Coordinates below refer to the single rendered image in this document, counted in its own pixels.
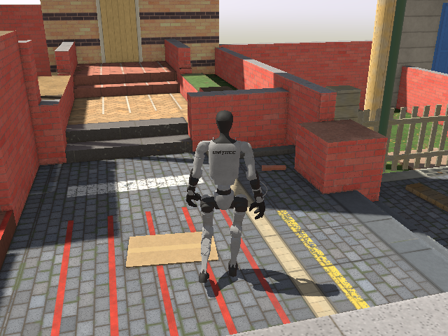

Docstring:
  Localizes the robot right forearm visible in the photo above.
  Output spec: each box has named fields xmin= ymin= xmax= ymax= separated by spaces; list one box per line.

xmin=250 ymin=170 xmax=264 ymax=203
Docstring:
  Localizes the robot left forearm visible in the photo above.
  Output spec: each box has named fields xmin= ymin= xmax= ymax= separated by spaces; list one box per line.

xmin=186 ymin=168 xmax=199 ymax=195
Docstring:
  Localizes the robot left upper arm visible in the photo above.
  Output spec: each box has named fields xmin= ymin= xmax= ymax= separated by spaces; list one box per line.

xmin=192 ymin=141 xmax=210 ymax=179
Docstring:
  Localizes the robot right upper arm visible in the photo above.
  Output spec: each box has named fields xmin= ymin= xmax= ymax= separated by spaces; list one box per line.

xmin=239 ymin=141 xmax=257 ymax=181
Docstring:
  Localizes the right robot shin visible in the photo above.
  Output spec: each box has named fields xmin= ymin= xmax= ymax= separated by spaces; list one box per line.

xmin=230 ymin=226 xmax=242 ymax=268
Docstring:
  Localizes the robot left hand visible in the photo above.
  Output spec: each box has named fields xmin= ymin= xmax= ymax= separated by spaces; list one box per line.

xmin=186 ymin=193 xmax=201 ymax=207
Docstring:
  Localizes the robot head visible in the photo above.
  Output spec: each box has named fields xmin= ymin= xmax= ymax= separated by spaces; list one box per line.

xmin=212 ymin=110 xmax=237 ymax=144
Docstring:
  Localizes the robot right hand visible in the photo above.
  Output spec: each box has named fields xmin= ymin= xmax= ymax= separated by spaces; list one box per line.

xmin=249 ymin=200 xmax=265 ymax=219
